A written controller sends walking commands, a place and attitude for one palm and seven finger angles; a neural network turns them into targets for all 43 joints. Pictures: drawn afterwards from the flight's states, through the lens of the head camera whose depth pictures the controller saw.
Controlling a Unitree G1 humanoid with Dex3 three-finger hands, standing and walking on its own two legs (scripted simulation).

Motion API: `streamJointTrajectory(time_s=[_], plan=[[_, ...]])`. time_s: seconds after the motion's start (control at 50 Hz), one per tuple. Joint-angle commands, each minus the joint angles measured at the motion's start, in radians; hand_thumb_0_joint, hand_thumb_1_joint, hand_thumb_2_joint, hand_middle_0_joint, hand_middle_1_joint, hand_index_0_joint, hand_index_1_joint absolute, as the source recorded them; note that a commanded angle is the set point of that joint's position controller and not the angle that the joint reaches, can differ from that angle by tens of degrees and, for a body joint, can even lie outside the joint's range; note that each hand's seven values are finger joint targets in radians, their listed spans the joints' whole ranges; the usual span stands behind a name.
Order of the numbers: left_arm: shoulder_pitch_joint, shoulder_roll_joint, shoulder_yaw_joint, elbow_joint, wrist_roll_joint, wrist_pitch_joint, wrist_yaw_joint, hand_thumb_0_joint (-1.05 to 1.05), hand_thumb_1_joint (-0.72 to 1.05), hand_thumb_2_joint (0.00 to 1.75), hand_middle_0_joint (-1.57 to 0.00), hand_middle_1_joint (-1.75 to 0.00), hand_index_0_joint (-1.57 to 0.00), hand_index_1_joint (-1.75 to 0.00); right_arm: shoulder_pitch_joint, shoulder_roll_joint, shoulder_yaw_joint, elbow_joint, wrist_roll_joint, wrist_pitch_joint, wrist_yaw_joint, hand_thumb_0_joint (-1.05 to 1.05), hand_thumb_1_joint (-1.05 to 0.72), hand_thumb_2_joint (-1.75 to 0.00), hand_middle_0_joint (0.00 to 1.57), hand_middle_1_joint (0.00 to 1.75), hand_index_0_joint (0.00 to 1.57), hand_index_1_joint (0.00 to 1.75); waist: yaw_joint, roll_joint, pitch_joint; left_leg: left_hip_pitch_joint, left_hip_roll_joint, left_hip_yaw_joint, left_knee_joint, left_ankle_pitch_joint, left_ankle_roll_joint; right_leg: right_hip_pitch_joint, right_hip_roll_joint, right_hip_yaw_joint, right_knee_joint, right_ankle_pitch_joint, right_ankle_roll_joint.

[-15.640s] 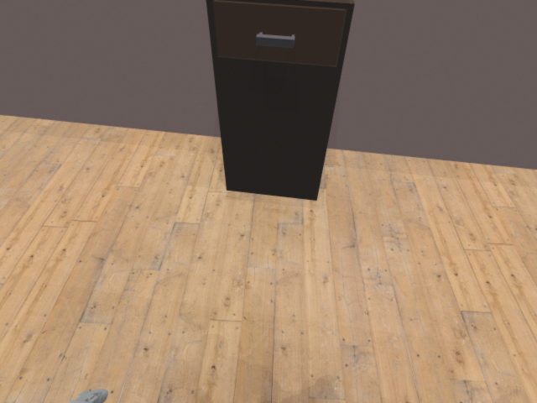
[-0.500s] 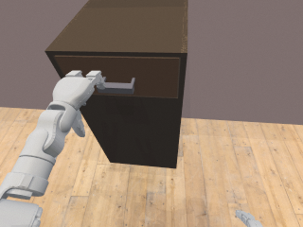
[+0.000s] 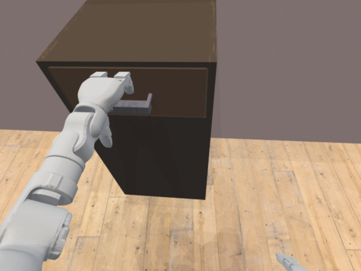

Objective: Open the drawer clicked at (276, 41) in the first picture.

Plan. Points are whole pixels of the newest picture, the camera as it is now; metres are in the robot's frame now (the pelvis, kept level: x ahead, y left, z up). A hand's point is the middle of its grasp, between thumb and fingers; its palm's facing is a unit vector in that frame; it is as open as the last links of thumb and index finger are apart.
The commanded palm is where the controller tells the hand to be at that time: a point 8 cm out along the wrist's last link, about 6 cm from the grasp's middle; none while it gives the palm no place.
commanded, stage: move the hooked fingers above the handle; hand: left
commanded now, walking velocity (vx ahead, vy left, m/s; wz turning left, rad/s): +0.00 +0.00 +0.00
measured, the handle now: (129, 101) +0.54 +0.19 +0.04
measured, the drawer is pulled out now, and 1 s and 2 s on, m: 0.00 0.00 0.00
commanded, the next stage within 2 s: lower the fingers behind the handle in 1.42 s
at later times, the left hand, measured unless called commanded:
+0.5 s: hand (123, 95) +0.50 +0.18 +0.10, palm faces +0.00 -0.02 -1.00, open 13.7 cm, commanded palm +0.48 +0.20 +0.15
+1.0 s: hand (117, 95) +0.50 +0.19 +0.10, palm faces -0.01 -0.01 -1.00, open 13.8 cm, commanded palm +0.48 +0.20 +0.16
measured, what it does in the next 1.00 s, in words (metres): stands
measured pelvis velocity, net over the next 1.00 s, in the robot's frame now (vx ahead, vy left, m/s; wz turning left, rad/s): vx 0.00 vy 0.01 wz -0.01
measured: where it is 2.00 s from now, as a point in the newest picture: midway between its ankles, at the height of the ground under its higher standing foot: outside the picture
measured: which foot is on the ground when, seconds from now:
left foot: down 0.00-1.00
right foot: down 0.00-1.00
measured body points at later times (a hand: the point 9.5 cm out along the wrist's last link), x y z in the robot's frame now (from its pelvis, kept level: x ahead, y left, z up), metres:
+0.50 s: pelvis +0.01 +0.00 -0.01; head +0.08 -0.02 +0.44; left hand +0.50 +0.18 +0.16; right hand +0.05 -0.27 -0.15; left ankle -0.05 +0.10 -0.74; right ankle +0.02 -0.10 -0.74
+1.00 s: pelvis +0.00 +0.01 -0.01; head +0.07 -0.01 +0.44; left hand +0.49 +0.19 +0.16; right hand +0.05 -0.27 -0.14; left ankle -0.05 +0.10 -0.74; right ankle +0.02 -0.10 -0.74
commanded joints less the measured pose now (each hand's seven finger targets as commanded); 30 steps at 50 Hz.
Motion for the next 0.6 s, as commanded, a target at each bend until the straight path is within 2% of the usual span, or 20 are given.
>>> streamJointTrajectory(time_s=[0.0, 0.02, 0.04, 0.06, 0.1, 0.12, 0.14, 0.16, 0.18, 0.22, 0.26, 0.28, 0.3, 0.36, 0.38, 0.4, 0.44, 0.48, 0.54, 0.58], plan=[[-0.46, 0.248, 0.123, -0.151, 0.001, -0.022, 0.045, 0.0, -0.5, 0.3, -0.3, -1.2, -0.3, -1.2, 0.025, -0.135, -0.053, -0.102, -0.01, -0.023, -0.01, 0.0, -0.9, -0.9, 0.2, 0.3, 0.2, 0.3, -0.013, -0.08, -0.381, -0.015, -0.015, -0.053, -0.007, 0.4, 0.01, 0.314, 0.007, 0.079, 0.018, 0.347, -0.01], [-0.473, 0.239, 0.119, -0.147, 0.001, -0.027, 0.05, 0.0, -0.5, 0.3, -0.3, -1.2, -0.3, -1.2, 0.034, -0.134, -0.057, -0.099, -0.011, -0.025, -0.01, 0.0, -0.9, -0.9, 0.2, 0.3, 0.2, 0.3, -0.017, -0.094, -0.394, -0.013, -0.014, -0.052, -0.001, 0.405, 0.011, 0.313, 0.008, 0.079, 0.021, 0.355, -0.008], [-0.485, 0.259, 0.137, -0.146, 0.003, -0.034, 0.055, 0.0, -0.5, 0.3, -0.3, -1.2, -0.3, -1.2, 0.041, -0.138, -0.061, -0.096, -0.011, -0.024, -0.01, 0.0, -0.9, -0.9, 0.2, 0.3, 0.2, 0.3, -0.021, -0.091, -0.408, -0.018, -0.016, -0.055, 0.003, 0.413, 0.01, 0.317, 0.01, 0.079, 0.024, 0.357, -0.008], [-0.514, 0.232, 0.106, -0.146, 0.002, -0.039, 0.061, 0.0, -0.5, 0.3, -0.3, -1.2, -0.3, -1.2, 0.05, -0.134, -0.062, -0.092, -0.012, -0.026, -0.009, 0.0, -0.9, -0.9, 0.2, 0.3, 0.2, 0.3, -0.029, -0.062, -0.416, -0.007, -0.017, -0.053, 0.01, 0.413, 0.01, 0.3, 0.009, 0.082, 0.025, 0.357, -0.007], [-0.537, 0.247, 0.121, -0.111, 0.01, -0.045, 0.076, 0.0, -0.5, 0.3, -0.3, -1.2, -0.3, -1.2, 0.073, -0.136, -0.067, -0.075, -0.012, -0.028, -0.007, 0.0, -0.9, -0.9, 0.2, 0.3, 0.2, 0.3, -0.034, -0.046, -0.412, -0.006, -0.014, -0.06, 0.018, 0.432, 0.005, 0.275, 0.014, 0.077, 0.034, 0.355, -0.012], [-0.558, 0.223, 0.101, -0.102, 0.011, -0.044, 0.082, 0.0, -0.5, 0.3, -0.3, -1.2, -0.3, -1.2, 0.081, -0.136, -0.069, -0.073, -0.013, -0.027, -0.006, 0.0, -0.9, -0.9, 0.2, 0.3, 0.2, 0.3, -0.045, -0.047, -0.41, -0.001, -0.014, -0.06, 0.023, 0.431, 0.005, 0.255, 0.015, 0.074, 0.035, 0.348, -0.011], [-0.585, 0.222, 0.105, -0.1, 0.01, -0.046, 0.09, 0.0, -0.5, 0.3, -0.3, -1.2, -0.3, -1.2, 0.091, -0.138, -0.074, -0.07, -0.014, -0.03, -0.006, 0.0, -0.9, -0.9, 0.2, 0.3, 0.2, 0.3, -0.056, -0.077, -0.429, -0.001, -0.015, -0.063, 0.032, 0.442, 0.009, 0.26, 0.018, 0.075, 0.035, 0.361, -0.009], [-0.607, 0.246, 0.122, -0.1, 0.015, -0.049, 0.099, 0.0, -0.5, 0.3, -0.3, -1.2, -0.3, -1.2, 0.104, -0.14, -0.076, -0.063, -0.015, -0.032, -0.004, 0.0, -0.9, -0.9, 0.2, 0.3, 0.2, 0.3, -0.053, -0.054, -0.449, 0.004, -0.014, -0.066, 0.036, 0.466, 0.007, 0.261, 0.018, 0.075, 0.043, 0.373, -0.01], [-0.613, 0.211, 0.096, -0.095, 0.014, -0.049, 0.104, 0.0, -0.5, 0.3, -0.3, -1.2, -0.3, -1.2, 0.107, -0.136, -0.079, -0.063, -0.017, -0.033, -0.001, 0.0, -0.9, -0.9, 0.2, 0.3, 0.2, 0.3, -0.055, -0.04, -0.463, 0.015, -0.014, -0.068, 0.04, 0.476, 0.005, 0.253, 0.019, 0.075, 0.046, 0.372, -0.01], [-0.629, 0.208, 0.096, -0.057, 0.022, -0.043, 0.118, 0.0, -0.5, 0.3, -0.3, -1.2, -0.3, -1.2, 0.123, -0.138, -0.083, -0.049, -0.02, -0.032, 0.003, 0.0, -0.9, -0.9, 0.2, 0.3, 0.2, 0.3, -0.064, -0.018, -0.459, 0.018, -0.012, -0.069, 0.047, 0.485, 0.001, 0.225, 0.022, 0.071, 0.049, 0.365, -0.011], [-0.664, 0.192, 0.085, -0.016, 0.025, -0.031, 0.13, 0.0, -0.5, 0.3, -0.3, -1.2, -0.3, -1.2, 0.138, -0.142, -0.085, -0.038, -0.021, -0.033, 0.007, 0.0, -0.9, -0.9, 0.2, 0.3, 0.2, 0.3, -0.078, -0.039, -0.449, 0.004, -0.01, -0.076, 0.055, 0.484, 0.001, 0.204, 0.026, 0.068, 0.053, 0.355, -0.01], [-0.645, 0.204, 0.101, 0.018, 0.028, -0.022, 0.136, 0.0, -0.5, 0.3, -0.3, -1.2, -0.3, -1.2, 0.143, -0.144, -0.086, -0.035, -0.023, -0.032, 0.008, 0.0, -0.9, -0.9, 0.2, 0.3, 0.2, 0.3, -0.074, -0.049, -0.447, -0.006, -0.011, -0.07, 0.055, 0.471, 0.005, 0.208, 0.028, 0.07, 0.052, 0.354, -0.011], [-0.649, 0.242, 0.129, 0.038, 0.035, -0.016, 0.142, 0.0, -0.5, 0.3, -0.3, -1.2, -0.3, -1.2, 0.149, -0.15, -0.083, -0.031, -0.024, -0.031, 0.007, 0.0, -0.9, -0.9, 0.2, 0.3, 0.2, 0.3, -0.073, -0.052, -0.456, -0.025, -0.012, -0.067, 0.055, 0.465, 0.006, 0.223, 0.027, 0.072, 0.056, 0.365, -0.01], [-0.651, 0.285, 0.157, 0.1, 0.047, 0.003, 0.15, 0.0, -0.5, 0.3, -0.3, -1.2, -0.3, -1.2, 0.154, -0.154, -0.079, -0.034, -0.024, -0.028, 0.005, 0.0, -0.9, -0.9, 0.2, 0.3, 0.2, 0.3, -0.072, -0.068, -0.461, -0.081, -0.013, -0.059, 0.053, 0.444, 0.009, 0.258, 0.025, 0.077, 0.064, 0.385, -0.008], [-0.662, 0.26, 0.132, 0.114, 0.047, 0.01, 0.149, 0.0, -0.5, 0.3, -0.3, -1.2, -0.3, -1.2, 0.153, -0.154, -0.077, -0.039, -0.023, -0.027, 0.004, 0.0, -0.9, -0.9, 0.2, 0.3, 0.2, 0.3, -0.08, -0.063, -0.447, -0.093, -0.014, -0.055, 0.051, 0.423, 0.01, 0.249, 0.024, 0.077, 0.062, 0.378, -0.007], [-0.64, 0.281, 0.151, 0.142, 0.055, 0.017, 0.148, 0.0, -0.5, 0.3, -0.3, -1.2, -0.3, -1.2, 0.158, -0.156, -0.078, -0.038, -0.022, -0.027, 0.002, 0.0, -0.9, -0.9, 0.2, 0.3, 0.2, 0.3, -0.075, -0.078, -0.436, -0.108, -0.012, -0.053, 0.048, 0.409, 0.01, 0.25, 0.026, 0.076, 0.061, 0.368, -0.006], [-0.623, 0.297, 0.166, 0.124, 0.052, 0.011, 0.139, 0.0, -0.5, 0.3, -0.3, -1.2, -0.3, -1.2, 0.156, -0.16, -0.079, -0.058, -0.022, -0.028, 0.0, 0.0, -0.9, -0.9, 0.2, 0.3, 0.2, 0.3, -0.063, -0.076, -0.476, -0.105, -0.014, -0.049, 0.047, 0.422, 0.013, 0.284, 0.025, 0.08, 0.061, 0.383, -0.006], [-0.626, 0.314, 0.165, 0.138, 0.057, 0.012, 0.134, 0.0, -0.5, 0.3, -0.3, -1.2, -0.3, -1.2, 0.16, -0.162, -0.076, -0.057, -0.02, -0.024, -0.005, 0.0, -0.9, -0.9, 0.2, 0.3, 0.2, 0.3, -0.073, -0.092, -0.451, -0.123, -0.01, -0.044, 0.041, 0.383, 0.015, 0.277, 0.023, 0.083, 0.055, 0.366, -0.001], [-0.596, 0.334, 0.179, 0.153, 0.051, 0.007, 0.125, 0.0, -0.5, 0.3, -0.3, -1.2, -0.3, -1.2, 0.154, -0.165, -0.074, -0.069, -0.015, -0.023, -0.011, 0.0, -0.9, -0.9, 0.2, 0.3, 0.2, 0.3, -0.071, -0.113, -0.423, -0.149, -0.013, -0.038, 0.033, 0.336, 0.019, 0.284, 0.021, 0.088, 0.043, 0.336, 0.001], [-0.622, 0.324, 0.16, 0.133, 0.054, -0.007, 0.123, 0.0, -0.5, 0.3, -0.3, -1.2, -0.3, -1.2, 0.159, -0.163, -0.075, -0.07, -0.013, -0.028, -0.015, 0.0, -0.9, -0.9, 0.2, 0.3, 0.2, 0.3, -0.075, -0.072, -0.414, -0.141, -0.011, -0.039, 0.029, 0.3, 0.019, 0.258, 0.019, 0.091, 0.036, 0.294, 0.0]])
